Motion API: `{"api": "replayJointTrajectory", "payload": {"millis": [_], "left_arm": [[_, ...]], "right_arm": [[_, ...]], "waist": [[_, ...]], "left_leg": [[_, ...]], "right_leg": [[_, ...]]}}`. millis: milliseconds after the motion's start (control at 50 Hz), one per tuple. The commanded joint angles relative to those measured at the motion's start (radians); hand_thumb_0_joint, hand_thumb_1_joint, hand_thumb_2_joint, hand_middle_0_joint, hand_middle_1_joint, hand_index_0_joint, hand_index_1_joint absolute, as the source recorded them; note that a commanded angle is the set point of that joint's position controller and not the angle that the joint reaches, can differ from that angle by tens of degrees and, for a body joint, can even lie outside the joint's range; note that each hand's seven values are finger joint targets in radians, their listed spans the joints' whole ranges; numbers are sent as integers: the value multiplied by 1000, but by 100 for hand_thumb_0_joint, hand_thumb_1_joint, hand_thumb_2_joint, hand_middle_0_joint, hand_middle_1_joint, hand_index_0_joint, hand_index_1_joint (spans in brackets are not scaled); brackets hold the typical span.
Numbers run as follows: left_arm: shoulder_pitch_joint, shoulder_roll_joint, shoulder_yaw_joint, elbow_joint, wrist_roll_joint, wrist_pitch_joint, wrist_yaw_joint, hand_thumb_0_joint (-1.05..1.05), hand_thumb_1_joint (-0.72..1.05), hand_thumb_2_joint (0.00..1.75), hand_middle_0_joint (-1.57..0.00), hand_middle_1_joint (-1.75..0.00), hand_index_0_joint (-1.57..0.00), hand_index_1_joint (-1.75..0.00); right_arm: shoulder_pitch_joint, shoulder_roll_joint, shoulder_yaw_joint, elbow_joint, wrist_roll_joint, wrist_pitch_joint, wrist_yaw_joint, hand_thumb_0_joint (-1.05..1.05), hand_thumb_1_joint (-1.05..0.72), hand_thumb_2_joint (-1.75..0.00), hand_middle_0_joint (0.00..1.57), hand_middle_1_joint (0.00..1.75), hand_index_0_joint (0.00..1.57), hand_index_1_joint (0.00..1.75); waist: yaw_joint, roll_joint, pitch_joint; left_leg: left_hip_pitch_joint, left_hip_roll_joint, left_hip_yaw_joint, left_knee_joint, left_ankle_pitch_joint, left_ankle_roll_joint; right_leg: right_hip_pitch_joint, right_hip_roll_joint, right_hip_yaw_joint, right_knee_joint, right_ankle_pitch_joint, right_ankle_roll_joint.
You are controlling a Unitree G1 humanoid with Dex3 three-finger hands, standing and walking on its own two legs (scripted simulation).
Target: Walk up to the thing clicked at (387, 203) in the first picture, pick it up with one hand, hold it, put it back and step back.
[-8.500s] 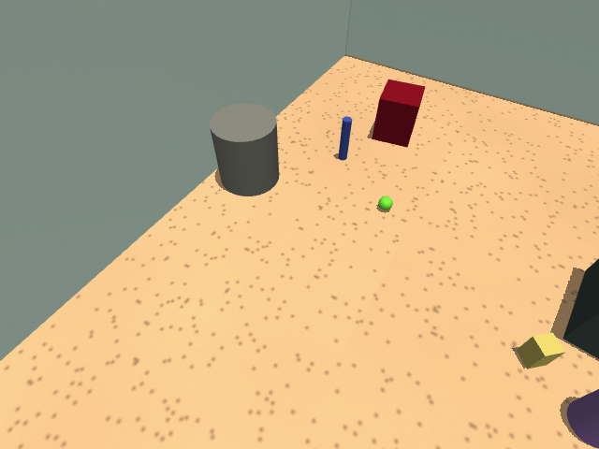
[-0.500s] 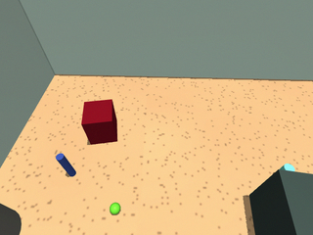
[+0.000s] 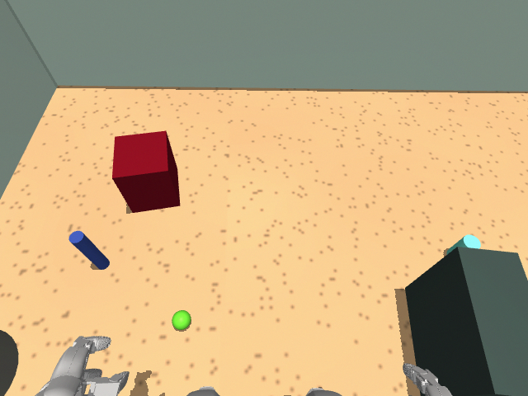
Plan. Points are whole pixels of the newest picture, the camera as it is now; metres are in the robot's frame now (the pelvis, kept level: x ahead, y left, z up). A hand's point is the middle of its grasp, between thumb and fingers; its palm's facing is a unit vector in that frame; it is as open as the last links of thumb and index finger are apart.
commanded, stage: rise first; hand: left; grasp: from above
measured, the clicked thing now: (181, 319) +0.38 +0.27 -0.72
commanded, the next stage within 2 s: none
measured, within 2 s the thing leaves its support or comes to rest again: neither
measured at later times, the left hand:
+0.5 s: hand out of the picture +0.12 +0.28 -0.24, palm faces -0.20 -0.84 -0.50, open 14.1 cm
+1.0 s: hand (133, 354) +0.24 +0.32 -0.44, palm faces -0.46 -0.39 -0.80, open 14.0 cm
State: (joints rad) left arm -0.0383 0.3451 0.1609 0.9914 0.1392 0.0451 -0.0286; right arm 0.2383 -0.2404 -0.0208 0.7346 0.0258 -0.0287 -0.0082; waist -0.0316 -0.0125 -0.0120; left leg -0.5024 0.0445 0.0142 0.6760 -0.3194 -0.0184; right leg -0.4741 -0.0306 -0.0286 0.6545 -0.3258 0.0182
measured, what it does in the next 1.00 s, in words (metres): lowers itself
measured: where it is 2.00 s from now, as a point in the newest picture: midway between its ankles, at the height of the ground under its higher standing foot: outside the picture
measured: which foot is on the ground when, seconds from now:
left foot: down 0.00-1.00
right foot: down 0.00-1.00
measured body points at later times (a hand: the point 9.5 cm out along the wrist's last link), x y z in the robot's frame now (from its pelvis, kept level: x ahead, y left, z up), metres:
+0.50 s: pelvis -0.02 +0.01 -0.10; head +0.09 +0.02 +0.34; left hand +0.13 +0.32 -0.21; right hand +0.17 -0.24 -0.19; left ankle +0.01 +0.13 -0.72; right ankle +0.00 -0.13 -0.72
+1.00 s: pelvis -0.08 +0.00 -0.30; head +0.14 +0.02 +0.09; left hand +0.26 +0.34 -0.40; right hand +0.09 -0.27 -0.44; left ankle +0.01 +0.13 -0.72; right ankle +0.00 -0.13 -0.72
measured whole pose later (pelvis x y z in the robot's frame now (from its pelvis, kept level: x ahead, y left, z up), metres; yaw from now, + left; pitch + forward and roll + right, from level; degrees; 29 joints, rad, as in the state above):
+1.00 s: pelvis -0.08 +0.00 -0.30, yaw -3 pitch +35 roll -4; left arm -0.34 0.56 0.20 0.80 0.79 -0.20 0.09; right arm 0.05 -0.29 -0.07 0.69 -0.03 -0.13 0.07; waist 0.00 0.01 -0.13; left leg -1.96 0.05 -0.08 2.03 -0.68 -0.02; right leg -1.91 -0.02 -0.03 2.00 -0.70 0.02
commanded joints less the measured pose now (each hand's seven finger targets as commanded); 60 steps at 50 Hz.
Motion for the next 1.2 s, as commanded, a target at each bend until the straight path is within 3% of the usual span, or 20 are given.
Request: {"api": "replayJointTrajectory", "payload": {"millis": [0, 60, 120, 140, 180, 220, 360, 400, 460, 580, 640, 760, 840, 900, 960, 1000, 1060, 1140, 1180], "left_arm": [[31, 197, 59, -133, 46, 36, 24, 0, -49, 102, -6, -107, -6, -108], [110, 192, 89, -190, 66, 32, 31, 0, -53, 101, -6, -107, -5, -108], [115, 211, 98, -299, 87, 27, 36, 0, -53, 99, -6, -108, -5, -108], [94, 183, 71, -374, 89, 22, 35, 0, -54, 99, -6, -107, -5, -108], [143, 183, 88, -403, 96, 28, 39, 0, -55, 100, -5, -108, -5, -109], [164, 173, 70, -473, 102, 33, 35, 0, -55, 101, -5, -107, -4, -108], [279, 183, 83, -559, 141, 78, 34, 0, -54, 96, -6, -109, -7, -108], [219, 198, 79, -584, 159, 74, 36, 0, -54, 96, -6, -109, -6, -108], [116, 225, 81, -542, 205, 37, 41, 0, -53, 96, -6, -108, -6, -108], [17, 266, 59, -464, 351, -95, 44, 0, -47, 94, -4, -111, -6, -109], [-32, 318, 83, -445, 426, -162, 71, 0, -51, 97, -4, -110, -5, -109], [-174, 413, 118, -367, 536, -204, 127, 0, -56, 100, -6, -109, -7, -109], [-293, 461, 121, -345, 597, -231, 144, 0, -54, 101, -6, -107, -6, -107], [-332, 523, 151, -305, 646, -247, 153, 0, -53, 100, -6, -108, -6, -107], [-417, 568, 158, -304, 683, -270, 159, 0, -51, 100, -4, -108, -5, -107], [-477, 551, 134, -273, 708, -288, 166, 0, -53, 102, -4, -106, -5, -106], [-526, 591, 141, -223, 747, -315, 177, 0, -53, 102, -5, -105, -5, -105], [-627, 631, 130, -177, 798, -357, 207, 0, -53, 102, -5, -104, -6, -103], [-662, 617, 116, -154, 823, -374, 226, 0, -53, 102, -5, -102, -5, -102]], "right_arm": [[-17, -174, -72, -169, -2, -47, 1, 0, -90, -90, 20, 30, 20, 30], [13, -171, -82, -201, -7, -65, 5, 0, -88, -90, 20, 30, 20, 30], [11, -163, -83, -224, -12, -84, -1, 0, -87, -89, 20, 30, 20, 30], [9, -163, -89, -235, -16, -91, -4, 0, -87, -89, 20, 30, 20, 30], [2, -160, -89, -251, -17, -104, -8, 0, -87, -89, 20, 30, 20, 30], [-10, -157, -88, -261, -18, -115, -9, 0, -87, -90, 20, 30, 20, 30], [-42, -154, -82, -281, -23, -145, -12, 0, -88, -90, 20, 30, 20, 30], [-50, -153, -81, -287, -25, -157, -11, 0, -88, -90, 20, 30, 20, 30], [-78, -152, -76, -282, -26, -178, -8, 0, -86, -89, 20, 30, 20, 30], [-96, -186, -91, -240, -28, -210, 8, 0, -82, -88, 20, 30, 20, 30], [-100, -204, -103, -226, -28, -209, 20, 0, -84, -88, 20, 30, 20, 30], [-91, -216, -113, -174, -35, -180, 42, 0, -89, -90, 20, 30, 20, 30], [-66, -221, -125, -150, -47, -157, 57, 0, -87, -90, 20, 30, 20, 30], [-58, -232, -127, -131, -51, -138, 62, 0, -87, -90, 20, 30, 20, 30], [-51, -238, -129, -118, -55, -120, 64, 0, -86, -89, 20, 30, 20, 30], [-38, -236, -125, -105, -58, -109, 66, 0, -86, -89, 20, 30, 20, 30], [-31, -242, -122, -98, -60, -92, 68, 0, -86, -89, 20, 30, 20, 30], [-29, -241, -109, -83, -71, -71, 74, 0, -87, -90, 20, 30, 20, 30], [-20, -249, -106, -73, -78, -61, 79, 0, -88, -90, 20, 30, 20, 30]], "waist": [[32, 24, -198], [30, 35, -265], [19, 68, -298], [10, 76, -319], [11, 72, -315], [10, 90, -329], [14, 85, -358], [-7, 76, -362], [-18, 62, -327], [6, 106, -471], [26, 136, -558], [38, 101, -694], [41, 68, -765], [50, 53, -813], [52, 88, -810], [25, 87, -775], [27, 92, -749], [13, 117, -710], [1, 151, -695]], "left_leg": [[-27, -47, 5, 51, 188, 17], [-82, -39, 1, 134, 160, 21], [-121, -30, -6, 202, 150, 20], [-128, -25, -12, 218, 153, 19], [-164, -23, -16, 244, 107, 21], [-189, -19, -26, 265, 87, 18], [-312, -22, -34, 370, 5, 23], [-366, -23, -35, 424, -8, 28], [-500, -31, -28, 511, -126, 36], [-620, -27, -56, 690, -62, 22], [-658, -25, -73, 768, -51, 15], [-807, -33, -48, 970, 16, 32], [-906, -34, -32, 1076, -16, 43], [-956, -33, -32, 1126, -39, 46], [-986, -30, -41, 1154, -95, 41], [-1040, -30, -43, 1168, -170, 41], [-1089, -31, -48, 1194, -253, 47], [-1152, -35, -54, 1227, -321, 49], [-1131, -31, -78, 1227, -330, 44]], "right_leg": [[-22, 37, -20, 44, 154, -39], [-92, 35, -16, 140, 126, -39], [-175, 36, -13, 215, 115, -37], [-200, 36, -12, 237, 116, -38], [-240, 36, -13, 264, 77, -38], [-283, 37, -15, 298, 47, -40], [-396, 35, -16, 398, -16, -38], [-447, 34, -15, 436, -22, -36], [-566, 30, -2, 500, -117, -36], [-789, 29, -3, 741, -88, -45], [-905, 28, -9, 845, -94, -49], [-982, 33, -12, 975, -35, -43], [-1006, 35, -8, 1030, -47, -38], [-1027, 40, -16, 1078, -64, -37], [-1111, 41, -33, 1128, -123, -43], [-1150, 42, -43, 1147, -178, -42], [-1214, 46, -53, 1174, -250, -43], [-1278, 49, -64, 1214, -314, -45], [-1336, 48, -82, 1252, -310, -46]]}}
